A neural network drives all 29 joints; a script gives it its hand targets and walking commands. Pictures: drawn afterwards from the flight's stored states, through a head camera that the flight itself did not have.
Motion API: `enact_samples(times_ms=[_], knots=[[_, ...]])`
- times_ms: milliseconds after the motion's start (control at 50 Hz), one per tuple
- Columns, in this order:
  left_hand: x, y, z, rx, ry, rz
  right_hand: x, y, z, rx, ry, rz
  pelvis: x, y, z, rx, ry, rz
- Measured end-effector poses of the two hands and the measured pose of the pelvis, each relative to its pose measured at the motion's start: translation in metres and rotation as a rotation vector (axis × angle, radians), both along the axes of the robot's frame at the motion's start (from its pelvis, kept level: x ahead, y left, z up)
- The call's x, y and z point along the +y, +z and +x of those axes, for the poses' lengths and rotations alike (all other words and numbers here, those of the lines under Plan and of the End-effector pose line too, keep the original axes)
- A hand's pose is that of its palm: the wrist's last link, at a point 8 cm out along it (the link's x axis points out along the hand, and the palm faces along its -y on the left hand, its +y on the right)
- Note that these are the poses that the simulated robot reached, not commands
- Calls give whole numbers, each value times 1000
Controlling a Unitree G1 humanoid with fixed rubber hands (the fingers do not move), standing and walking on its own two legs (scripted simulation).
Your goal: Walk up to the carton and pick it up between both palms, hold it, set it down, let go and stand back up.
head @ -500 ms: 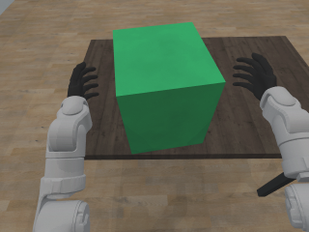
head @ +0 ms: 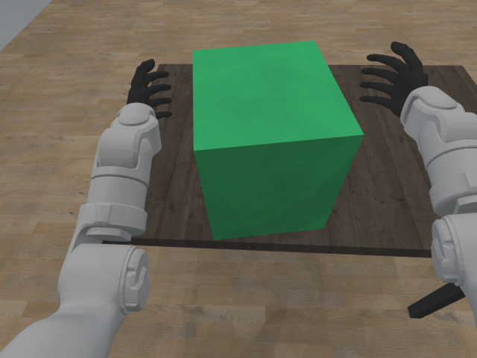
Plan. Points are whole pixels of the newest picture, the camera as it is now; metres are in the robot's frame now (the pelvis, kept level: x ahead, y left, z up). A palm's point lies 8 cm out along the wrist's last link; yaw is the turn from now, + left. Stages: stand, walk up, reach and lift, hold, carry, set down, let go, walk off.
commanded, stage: reach and lift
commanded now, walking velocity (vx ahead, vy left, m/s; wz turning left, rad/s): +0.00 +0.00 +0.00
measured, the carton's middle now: (261, 144) +0.51 +0.02 +0.04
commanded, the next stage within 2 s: none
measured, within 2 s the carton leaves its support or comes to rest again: neither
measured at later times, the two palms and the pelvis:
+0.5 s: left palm (147, 119) +0.44 +0.21 +0.16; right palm (395, 90) +0.50 -0.19 +0.19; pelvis +0.01 +0.00 +0.00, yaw +0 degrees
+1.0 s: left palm (149, 151) +0.43 +0.22 +0.09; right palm (362, 130) +0.49 -0.16 +0.11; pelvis +0.01 +0.01 +0.00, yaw +0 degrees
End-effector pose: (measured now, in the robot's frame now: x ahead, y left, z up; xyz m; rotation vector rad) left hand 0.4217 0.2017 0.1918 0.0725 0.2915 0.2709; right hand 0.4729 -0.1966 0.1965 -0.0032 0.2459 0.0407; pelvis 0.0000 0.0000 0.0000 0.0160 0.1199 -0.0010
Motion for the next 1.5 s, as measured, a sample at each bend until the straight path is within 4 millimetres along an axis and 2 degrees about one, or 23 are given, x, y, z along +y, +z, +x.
enact_samples(times_ms=[160,260,340,480,620,720,840,1000,1140,1320,1500], knots=[[-5,20,20,-37,-17,2,4,11,16,-4,-6,9,2,0,10,15,1,-2],[-7,22,28,-28,-21,1,7,15,23,-4,-4,3,2,0,15,21,1,-3],[-5,11,29,5,-15,-2,7,11,25,12,-9,-8,3,0,16,22,1,-4],[6,-28,22,59,7,-10,7,-8,23,53,-19,-13,3,0,14,20,1,-5],[16,-61,9,62,28,-13,24,-17,23,16,11,3,4,-1,11,21,0,-6],[20,-76,4,52,31,-15,34,-40,18,60,13,20,5,-1,9,26,0,-7],[22,-84,6,3,28,-11,40,-69,10,80,14,20,7,-2,8,60,0,-11],[20,-102,12,10,14,-14,38,-84,12,45,6,4,8,-4,7,115,-3,-15],[18,-113,19,8,6,-3,34,-102,17,81,-5,2,7,-5,11,154,-3,-16],[15,-113,28,-5,0,1,37,-103,27,46,5,12,5,-6,18,186,-4,-15],[13,-108,28,-24,-10,-1,45,-99,25,30,18,-1,4,-6,17,186,-4,-15]])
